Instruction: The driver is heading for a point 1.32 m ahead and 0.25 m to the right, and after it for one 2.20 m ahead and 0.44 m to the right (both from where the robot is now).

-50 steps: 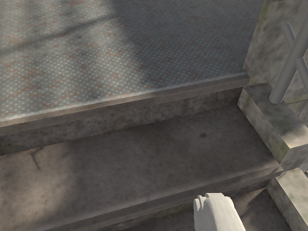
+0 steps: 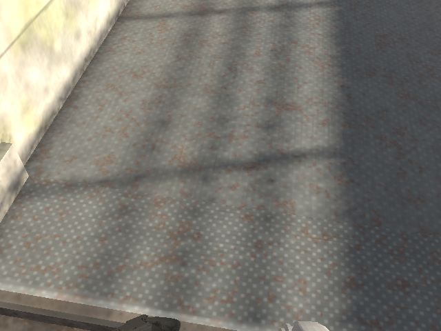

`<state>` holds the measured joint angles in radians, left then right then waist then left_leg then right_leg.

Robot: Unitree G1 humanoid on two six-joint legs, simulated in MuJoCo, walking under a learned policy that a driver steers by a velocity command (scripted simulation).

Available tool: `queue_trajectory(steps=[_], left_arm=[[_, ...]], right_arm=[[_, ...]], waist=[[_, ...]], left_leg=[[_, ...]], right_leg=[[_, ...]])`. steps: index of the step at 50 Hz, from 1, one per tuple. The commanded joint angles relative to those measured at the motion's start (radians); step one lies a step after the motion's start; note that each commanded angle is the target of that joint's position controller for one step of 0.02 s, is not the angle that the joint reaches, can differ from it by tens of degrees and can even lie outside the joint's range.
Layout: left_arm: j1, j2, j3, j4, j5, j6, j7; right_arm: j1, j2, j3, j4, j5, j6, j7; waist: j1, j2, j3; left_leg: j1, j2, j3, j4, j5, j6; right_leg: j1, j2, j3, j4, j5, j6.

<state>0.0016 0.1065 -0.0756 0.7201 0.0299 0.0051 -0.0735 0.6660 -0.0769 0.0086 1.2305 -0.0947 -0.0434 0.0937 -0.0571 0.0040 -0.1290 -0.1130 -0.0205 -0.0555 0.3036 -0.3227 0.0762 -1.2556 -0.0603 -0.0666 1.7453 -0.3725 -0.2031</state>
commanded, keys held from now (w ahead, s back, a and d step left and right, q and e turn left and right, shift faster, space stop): w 0.60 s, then w+e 0.40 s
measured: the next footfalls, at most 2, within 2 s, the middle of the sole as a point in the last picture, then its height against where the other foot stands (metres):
right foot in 0.04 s outside the picture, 0.17 m higher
left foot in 0.56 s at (166, 273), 0.17 m higher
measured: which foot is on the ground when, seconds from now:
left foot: down 0.00-0.12, up 0.14-0.54, down 0.56-1.00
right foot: up 0.00-0.02, down 0.04-0.62, up 0.64-1.00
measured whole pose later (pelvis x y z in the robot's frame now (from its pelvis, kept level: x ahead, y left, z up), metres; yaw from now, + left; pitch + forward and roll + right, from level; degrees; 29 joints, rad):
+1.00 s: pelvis +0.57 +0.03 +0.34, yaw -8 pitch +5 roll +2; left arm 0.07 0.18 0.04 0.93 0.04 -0.08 -0.10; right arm 0.35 -0.13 -0.01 1.04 -0.09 -0.13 0.02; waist -0.03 -0.01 -0.08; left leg -0.09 0.00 0.26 0.33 -0.32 0.03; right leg -0.90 -0.11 0.02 0.98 0.07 -0.08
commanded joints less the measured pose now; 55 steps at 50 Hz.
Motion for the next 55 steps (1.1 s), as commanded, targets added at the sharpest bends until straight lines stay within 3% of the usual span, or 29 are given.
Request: queue_trajectory(steps=[1,3,4,5,6,7,8,9,11,13,17,20,21,22,24,27,29,30,31,32,33,34,37,38,42,44,46,50,55], left_arm=[[-0.182,0.057,0.002,-0.093,-0.016,0.025,-0.022],[-0.09,0.127,0.028,-0.062,-0.014,0.034,-0.009],[0.03,0.166,0.043,-0.018,-0.019,0.025,-0.001],[0.209,0.202,0.057,0.058,-0.018,0.015,0.01],[0.457,0.269,0.084,0.157,0.003,0.015,0.026],[0.591,0.264,0.094,0.185,0.054,0.004,0.03],[0.564,0.268,0.098,0.227,0.028,-0.034,0.028],[0.463,0.212,0.103,0.277,0.006,-0.058,0.023],[0.326,-0.013,0.043,0.361,0.016,-0.076,0.006],[0.237,-0.068,0.027,0.369,0.03,-0.078,0.003],[0.332,0.001,0.039,0.388,0.104,-0.104,0.012],[0.524,0.021,0.035,0.459,0.121,-0.099,0.03],[0.592,0.036,0.031,0.48,0.109,-0.103,0.015],[0.658,0.067,0.039,0.485,0.102,-0.11,0.007],[0.533,0.049,0.029,0.413,0.043,-0.109,-0.035],[0.607,0.212,0.061,0.393,0.008,-0.152,-0.023],[0.596,0.278,0.1,0.387,0.026,-0.145,-0.024],[0.726,0.167,0.089,0.422,0.071,-0.145,-0.037],[0.716,0.115,0.086,0.416,0.069,-0.13,-0.043],[0.602,0.063,0.102,0.404,0.042,-0.111,-0.055],[0.535,0.077,0.115,0.386,0.008,-0.106,-0.053],[0.493,0.061,0.112,0.377,0.01,-0.12,-0.033],[0.384,0.022,0.084,0.303,-0.009,-0.127,-0.003],[0.371,0.032,0.087,0.303,-0.007,-0.119,0.004],[0.279,0.052,0.106,0.295,0.021,-0.117,-0.025],[0.168,0.086,0.119,0.241,0.007,-0.134,-0.034],[0.061,0.114,0.124,0.179,0.01,-0.127,-0.039],[-0.047,0.066,0.114,0.127,0.005,-0.072,-0.019],[-0.079,0.111,0.149,0.123,0.006,-0.063,0.0]], right_arm=[[-0.151,-0.317,-0.042,-0.158,0.056,-0.081,0.02],[-0.01,-0.35,-0.069,-0.104,0.068,-0.08,0.044],[0.049,-0.32,-0.076,-0.092,0.006,-0.072,0.055],[0.015,-0.283,-0.077,-0.122,-0.037,-0.059,0.066],[-0.092,-0.215,-0.064,-0.164,-0.057,-0.038,0.086],[-0.204,-0.182,-0.082,-0.133,-0.008,-0.016,0.098],[-0.216,-0.165,-0.077,-0.161,0.025,-0.025,0.085],[-0.319,-0.14,-0.063,-0.218,0.045,-0.039,0.054],[-0.449,-0.106,-0.035,-0.306,0.038,-0.033,0.001],[-0.441,-0.059,-0.009,-0.319,0.031,-0.004,-0.015],[-0.61,-0.065,0.02,-0.369,0.057,-0.004,0.0],[-0.802,-0.077,0.049,-0.451,0.061,-0.013,-0.028],[-0.881,-0.102,0.049,-0.5,0.06,-0.004,-0.045],[-0.97,-0.11,0.051,-0.551,0.064,0.02,-0.049],[-1.126,-0.053,0.073,-0.63,0.032,0.075,-0.016],[-1.005,-0.093,0.048,-0.613,0.049,0.06,0.015],[-0.764,-0.141,0.023,-0.545,0.032,0.032,0.012],[-0.615,-0.177,0.018,-0.477,0.078,0.025,0.001],[-0.403,-0.213,-0.001,-0.426,0.051,0.042,-0.011],[-0.201,-0.272,-0.027,-0.332,0.02,0.037,-0.024],[-0.2,-0.328,-0.054,-0.306,0.03,-0.007,-0.048],[-0.298,-0.29,-0.046,-0.274,0.044,-0.033,-0.066],[-0.52,-0.052,0.011,-0.229,0.039,-0.036,-0.055],[-0.529,-0.032,0.018,-0.225,0.023,-0.046,-0.052],[-0.598,-0.055,-0.01,-0.294,0.038,-0.096,-0.083],[-0.531,-0.109,-0.022,-0.292,-0.001,-0.097,-0.094],[-0.434,-0.153,-0.033,-0.276,-0.006,-0.094,-0.091],[-0.302,-0.21,-0.053,-0.214,0.018,-0.113,-0.057],[-0.29,-0.192,-0.064,-0.213,0.043,-0.1,-0.062]], waist=[[0.122,0.207,0.045],[0.089,0.234,-0.058],[0.074,0.157,-0.2],[0.12,0.06,-0.269],[0.213,-0.123,-0.282],[0.3,-0.268,-0.137],[0.234,-0.187,-0.042],[0.169,-0.099,0.067],[0.056,0.096,0.041],[-0.025,0.043,0.065],[0.019,-0.105,0.119],[0.086,-0.012,0.121],[0.106,0.026,0.075],[0.139,-0.038,0.098],[0.099,-0.118,0.118],[0.019,-0.171,0.054],[-0.044,-0.201,-0.081],[-0.008,-0.021,-0.262],[-0.108,0.083,-0.338],[-0.156,0.198,-0.292],[-0.129,0.161,-0.15],[-0.072,0.161,-0.04],[0.088,-0.073,-0.056],[0.134,-0.078,-0.038],[0.173,0.026,0.028],[0.124,0.032,0.037],[0.069,0.038,0.039],[0.04,0.062,0.139],[0.053,0.074,0.165]], left_leg=[[-0.348,0.261,-0.052,-0.219,1.353,0.27],[0.103,0.28,-0.013,0.025,1.865,0.242],[0.094,0.254,0.014,0.175,1.962,0.192],[-0.137,0.195,-0.052,0.374,1.806,0.17],[-0.432,0.073,-0.089,0.629,1.278,0.167],[-0.705,-0.116,-0.19,1.3,0.429,0.103],[-0.918,-0.116,-0.309,1.655,0.411,0.126],[-1.061,-0.115,-0.288,1.812,0.357,0.156],[-1.141,-0.081,-0.297,1.737,0.326,0.234],[-1.167,-0.011,-0.192,1.702,0.259,0.236],[-1.165,0.051,0.02,1.802,0.181,0.211],[-1.472,0.088,-0.009,1.731,0.094,0.223],[-1.434,0.111,0.02,1.485,0.222,0.193],[-1.443,0.148,0.077,1.404,0.234,0.172],[-0.851,0.146,0.222,1.19,0.122,0.14],[-0.734,-0.002,0.272,0.994,-0.063,0.099],[-0.517,-0.033,0.191,0.9,0.052,0.145],[-0.107,0.05,-0.07,0.843,0.193,0.221],[0.127,0.15,-0.376,0.545,-0.011,0.246],[0.115,0.275,-0.712,0.25,-0.187,0.293],[-0.049,0.292,-0.769,0.165,-0.329,0.229],[-0.187,0.29,-0.651,0.18,-0.301,0.205],[-0.27,0.34,-0.377,0.206,0.211,0.109],[-0.304,0.32,-0.267,0.192,0.335,0.074],[-0.384,0.19,0.114,0.037,0.286,0.058],[-0.334,0.166,0.207,-0.003,0.358,0.048],[-0.151,0.202,0.233,-0.045,0.498,0.078],[0.095,0.302,0.23,-0.142,0.728,0.138],[0.379,0.338,0.264,-0.106,0.784,0.092]], right_leg=[[0.552,0.078,-0.173,-0.264,0.083,0.088],[0.456,0.163,-0.157,-0.534,-0.092,0.066],[0.66,0.137,-0.046,-0.535,0.089,-0.01],[0.928,0.079,0.212,-0.717,0.044,-0.091],[1.136,-0.01,0.54,-1.007,-0.167,-0.159],[1.06,-0.128,0.936,-1.322,-0.32,-0.243],[1.023,-0.167,0.961,-1.33,-0.4,-0.183],[0.975,-0.171,0.843,-1.278,-0.275,-0.163],[0.953,-0.155,0.567,-1.253,0.024,-0.079],[0.887,-0.096,0.341,-1.321,0.073,-0.023],[0.745,-0.046,0.15,-1.47,0.141,-0.035],[1.078,-0.123,0.222,-1.467,0.232,-0.03],[1.134,-0.124,0.215,-1.484,0.218,-0.015],[1.165,-0.147,0.219,-1.535,0.304,-0.023],[0.708,-0.154,0.094,-1.732,0.447,-0.045],[1.085,-0.21,0.065,-1.583,1.4,-0.05],[1.273,-0.211,0.025,-1.349,1.721,0.027],[0.959,-0.142,0.098,-1.125,1.474,0.062],[0.75,-0.02,0.159,-0.928,0.935,0.059],[0.577,0.116,0.255,-0.468,0.309,0.091],[0.444,0.108,0.371,-0.098,0.379,0.094],[0.373,0.089,0.378,0.043,0.418,0.094],[0.265,0.041,0.346,0.206,0.405,0.029],[0.257,0.013,0.325,0.127,0.438,0.028],[0.35,-0.053,0.197,-0.075,0.384,0.065],[0.361,-0.048,0.148,-0.27,0.446,0.08],[0.348,-0.068,0.116,-0.583,0.462,0.112],[0.422,-0.049,0.069,-0.961,0.453,0.141],[0.473,0.02,0.038,-1.133,0.321,0.118]])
